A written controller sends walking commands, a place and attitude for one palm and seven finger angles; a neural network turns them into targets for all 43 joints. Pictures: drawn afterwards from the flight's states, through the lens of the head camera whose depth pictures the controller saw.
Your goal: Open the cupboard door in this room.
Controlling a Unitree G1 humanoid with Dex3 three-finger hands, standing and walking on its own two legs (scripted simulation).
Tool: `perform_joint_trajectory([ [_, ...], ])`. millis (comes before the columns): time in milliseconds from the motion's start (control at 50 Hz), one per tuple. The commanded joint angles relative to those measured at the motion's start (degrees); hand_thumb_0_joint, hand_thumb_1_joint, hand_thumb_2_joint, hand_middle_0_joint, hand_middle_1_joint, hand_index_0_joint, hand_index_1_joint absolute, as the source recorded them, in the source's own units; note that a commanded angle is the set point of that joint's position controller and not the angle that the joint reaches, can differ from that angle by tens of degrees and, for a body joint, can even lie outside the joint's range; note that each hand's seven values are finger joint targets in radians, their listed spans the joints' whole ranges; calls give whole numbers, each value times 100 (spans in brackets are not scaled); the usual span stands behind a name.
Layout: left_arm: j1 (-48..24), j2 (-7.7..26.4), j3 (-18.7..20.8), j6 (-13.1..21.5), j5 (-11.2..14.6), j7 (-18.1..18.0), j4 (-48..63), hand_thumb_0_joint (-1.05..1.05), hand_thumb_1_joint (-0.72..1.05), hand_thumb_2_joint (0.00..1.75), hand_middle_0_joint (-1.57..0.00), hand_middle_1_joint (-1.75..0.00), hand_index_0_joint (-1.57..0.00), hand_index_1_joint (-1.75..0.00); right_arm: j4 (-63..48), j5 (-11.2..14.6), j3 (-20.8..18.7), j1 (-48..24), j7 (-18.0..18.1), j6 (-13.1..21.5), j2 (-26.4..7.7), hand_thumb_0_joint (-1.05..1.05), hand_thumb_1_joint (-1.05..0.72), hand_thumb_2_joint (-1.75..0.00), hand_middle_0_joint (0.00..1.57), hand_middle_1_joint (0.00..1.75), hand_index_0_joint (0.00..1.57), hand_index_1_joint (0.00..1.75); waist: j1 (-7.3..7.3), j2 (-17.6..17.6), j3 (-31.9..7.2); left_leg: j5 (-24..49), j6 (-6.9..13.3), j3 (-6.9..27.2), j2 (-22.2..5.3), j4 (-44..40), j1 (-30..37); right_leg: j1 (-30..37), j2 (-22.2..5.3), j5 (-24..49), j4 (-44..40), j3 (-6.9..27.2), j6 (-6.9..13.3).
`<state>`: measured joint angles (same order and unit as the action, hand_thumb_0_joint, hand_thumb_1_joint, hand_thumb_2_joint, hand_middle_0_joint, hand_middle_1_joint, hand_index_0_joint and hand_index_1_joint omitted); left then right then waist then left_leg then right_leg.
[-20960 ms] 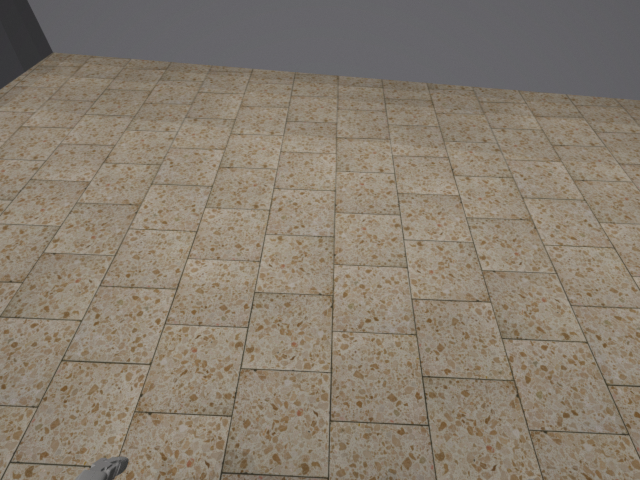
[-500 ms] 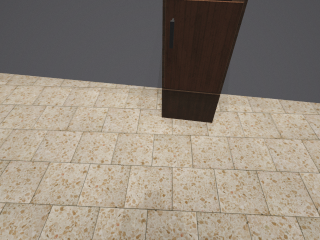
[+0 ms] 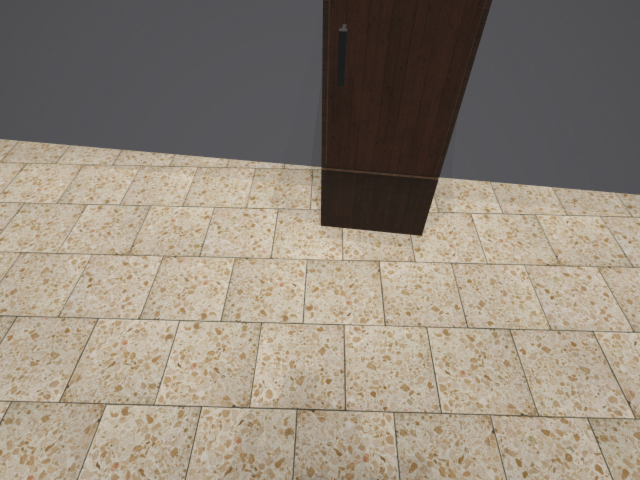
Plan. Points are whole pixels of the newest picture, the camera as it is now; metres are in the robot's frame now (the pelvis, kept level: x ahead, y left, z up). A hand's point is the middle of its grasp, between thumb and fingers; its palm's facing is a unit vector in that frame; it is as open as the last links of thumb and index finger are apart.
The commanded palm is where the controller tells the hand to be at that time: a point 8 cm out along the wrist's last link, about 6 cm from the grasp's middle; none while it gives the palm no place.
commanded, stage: walk to a spot facing it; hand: left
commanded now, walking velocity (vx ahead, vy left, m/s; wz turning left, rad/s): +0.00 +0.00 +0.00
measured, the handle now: (342, 55) +1.20 +0.00 +0.00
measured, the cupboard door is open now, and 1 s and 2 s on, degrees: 0 0 0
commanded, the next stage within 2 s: turn to face it in 1.20 s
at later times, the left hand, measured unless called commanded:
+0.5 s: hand out of the picture +0.10 +0.16 -0.18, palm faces -0.05 -0.97 -0.24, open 7.4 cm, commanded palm none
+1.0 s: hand (229, 395) +0.29 +0.17 -0.20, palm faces -0.27 -0.95 -0.17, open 7.4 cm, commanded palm none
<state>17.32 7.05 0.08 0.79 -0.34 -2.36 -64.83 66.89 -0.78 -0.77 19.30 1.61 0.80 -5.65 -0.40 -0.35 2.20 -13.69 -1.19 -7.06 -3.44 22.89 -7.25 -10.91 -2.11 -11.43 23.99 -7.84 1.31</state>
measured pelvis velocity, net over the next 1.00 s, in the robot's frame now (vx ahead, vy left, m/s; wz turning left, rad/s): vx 0.26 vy -0.01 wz -0.37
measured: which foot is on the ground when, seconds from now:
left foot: down 0.00-0.44, up 0.46-0.88, down 0.90-1.00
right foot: down 0.00-0.90, up 0.92-1.00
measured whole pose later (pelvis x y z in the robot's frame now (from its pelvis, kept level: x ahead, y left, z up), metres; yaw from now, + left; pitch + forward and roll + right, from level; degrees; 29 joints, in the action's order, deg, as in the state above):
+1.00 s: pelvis +0.26 -0.01 -0.02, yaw -21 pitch -1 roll -1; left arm 18.5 11.5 3.5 0.5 -0.9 0.6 -62.2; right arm 53.6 -2.0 -1.7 4.5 -0.5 4.0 -9.2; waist 3.1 1.7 6.6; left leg -15.7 1.6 -10.0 -5.7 36.9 -20.1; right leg -18.8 -1.4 -27.2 65.8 -0.8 0.9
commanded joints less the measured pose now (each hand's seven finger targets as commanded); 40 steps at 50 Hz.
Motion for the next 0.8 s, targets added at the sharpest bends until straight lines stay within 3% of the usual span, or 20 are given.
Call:
perform_joint_trajectory([
  [0, 413, 523, 84, 70, -10, -8, 112, 0, 90, 90, -20, -30, -20, -30, -110, 29, -67, 378, 38, 84, -533, 0, -90, -90, 20, 30, 20, 30, 74, 30, 273, 272, 192, 531, -420, -552, -340, -45, -557, 290, -529, 678, -13],
  [80, 384, 497, 84, 52, -13, 1, 92, 0, 90, 90, -20, -30, -20, -30, -93, 19, -63, 361, 44, 81, -523, 0, -90, -90, 20, 30, 20, 30, 64, 25, 342, 85, 187, 483, -425, -562, -313, -135, -530, 152, -542, 718, -25],
  [140, 275, 571, 198, -49, -56, 84, 184, 0, 90, 90, -20, -30, -20, -30, -181, -18, -172, 417, 48, 5, -634, 0, -90, -90, 20, 30, 20, 30, -1, -128, 500, -1235, 229, 430, -543, -474, -333, -703, -358, -1157, -313, 823, 41],
  [180, 151, 548, 286, -109, -102, 173, 385, 0, 90, 90, -20, -30, -20, -30, -336, -40, -287, 372, 48, -28, -884, 0, -90, -90, 20, 30, 20, 30, -35, -483, 743, -2356, 429, 812, -911, -773, -389, -1350, -76, -1722, 307, 660, 24],
  [200, 63, 483, 320, -132, -127, 214, 523, 0, 90, 90, -20, -30, -20, -30, -414, -48, -359, 401, 46, -26, -1038, 0, -90, -90, 20, 30, 20, 30, -74, -847, 807, -2898, 631, 1181, -1299, -1091, -437, -1604, 110, -1649, 1059, 344, -23],
  [220, -33, 387, 335, -146, -140, 255, 635, 0, 90, 90, -20, -30, -20, -30, -479, -37, -430, 349, 45, -1, -1211, 0, -90, -90, 20, 30, 20, 30, -79, -1158, 770, -3123, 861, 1523, -1760, -1368, -400, -1813, 127, -1366, 2002, 95, -47],
  [240, -224, 320, 355, -149, -150, 293, 791, 0, 90, 90, -20, -30, -20, -30, -526, -53, -469, 352, 37, 55, -1259, 0, -90, -90, 20, 30, 20, 30, -143, -1149, 778, -2815, 1066, 1648, -2011, -1508, -205, -2193, -62, -1503, 2585, 192, -58],
  [280, -527, 307, 402, -90, -149, 358, 1007, 0, 90, 90, -20, -30, -20, -30, -577, -99, -470, 265, 25, 129, -1241, 0, -90, -90, 20, 30, 20, 30, -153, -767, 845, -2064, 1092, 1357, -2107, -1414, -136, -2321, -360, -1567, 2625, 335, -86],
  [320, -402, 274, 413, -44, -133, 404, 1026, 0, 90, 90, -20, -30, -20, -30, -660, -121, -487, 69, 12, 161, -1268, 0, -90, -90, 20, 30, 20, 30, -65, -529, 533, -1361, 937, 798, -1965, -1051, -30, -1855, -350, -1441, 2123, 162, -120],
  [360, 138, 298, 445, -11, -130, 419, 871, 0, 90, 90, -20, -30, -20, -30, -726, -118, -478, -190, -7, 149, -1311, 0, -90, -90, 20, 30, 20, 30, 211, -297, 304, -1082, 666, 213, -1684, -309, -477, -691, -125, -979, 1286, -108, -122],
  [380, 813, 433, 477, 22, -139, 398, 646, 0, 90, 90, -20, -30, -20, -30, -795, -94, -476, -392, -30, 143, -1305, 0, -90, -90, 20, 30, 20, 30, 549, 98, 79, -977, 454, -129, -1381, 699, -868, 227, 46, -566, 652, -165, -57],
  [400, 1514, 988, 571, 104, -168, 342, 438, 0, 90, 90, -20, -30, -20, -30, -991, -8, -423, -539, -79, 154, -1069, 0, -90, -90, 20, 30, 20, 30, 867, 1474, -67, -967, 148, -708, -764, 2548, -1950, 1159, -726, -1343, -301, 1259, 265],
  [420, 1950, 1505, 640, 153, -86, 243, 304, 0, 90, 90, -20, -30, -20, -30, -1416, -2, -317, -1114, -155, 158, -816, 0, -90, -90, 20, 30, 20, 30, 1018, 2472, 118, -2248, -71, -540, -54, 4081, -3438, 1457, -1959, -1120, -1245, 3758, 917],
  [440, 1826, 1496, 634, 158, -23, 163, 401, 0, 90, 90, -20, -30, -20, -30, -1555, -13, -336, -1410, -154, 153, -950, 0, -90, -90, 20, 30, 20, 30, 944, 1349, 131, -1945, -19, 270, -240, 4598, -3654, 1196, -2202, -1505, -1505, 4261, 1262],
  [460, 1364, 1479, 634, 171, -43, 166, 487, 0, 90, 90, -20, -30, -20, -30, -1526, -25, -367, -1564, -173, 157, -897, 0, -90, -90, 20, 30, 20, 30, 769, 1093, 393, -1350, 0, 498, -390, 4921, -3793, 844, -2081, -2152, -1519, 4096, 1262],
  [480, 983, 1254, 573, 190, -54, 163, 602, 0, 90, 90, -20, -30, -20, -30, -1484, -67, -387, -1483, -190, 155, -1012, 0, -90, -90, 20, 30, 20, 30, 576, 809, 484, -925, -11, 621, -537, 4807, -3673, 500, -1941, -2358, -1489, 3684, 1162],
  [520, 523, 1025, 486, 237, -92, 154, 739, 0, 90, 90, -20, -30, -20, -30, -1309, -107, -405, -1152, -232, 109, -947, 0, -90, -90, 20, 30, 20, 30, 270, 327, 254, -416, -116, 559, -573, 4332, -3039, 142, -1568, -1676, -1415, 2792, 933],
  [560, 452, 1075, 470, 294, -103, 185, 736, 0, 90, 90, -20, -30, -20, -30, -1266, -109, -386, -1039, -260, 62, -898, 0, -90, -90, 20, 30, 20, 30, 155, 484, 191, -144, -201, 465, -499, 3948, -2835, 106, -1309, -902, -1374, 2228, 827],
  [680, 750, 1105, 410, 376, -85, 204, 528, 0, 90, 90, -20, -30, -20, -30, -1605, -68, -306, -1736, -310, 87, -839, 0, -90, -90, 20, 30, 20, 30, 293, 594, 302, 255, -275, 348, -365, 2809, -3041, 720, -1120, 908, -1204, 1731, 839],
  [780, 796, 1203, 418, 308, -96, 173, 437, 0, 90, 90, -20, -30, -20, -30, -1776, -40, -253, -2198, -324, 177, -834, 0, -90, -90, 20, 30, 20, 30, 414, 829, 356, 137, -125, 147, -127, 1631, -2154, 732, -1125, 1797, -836, 1626, 722],
])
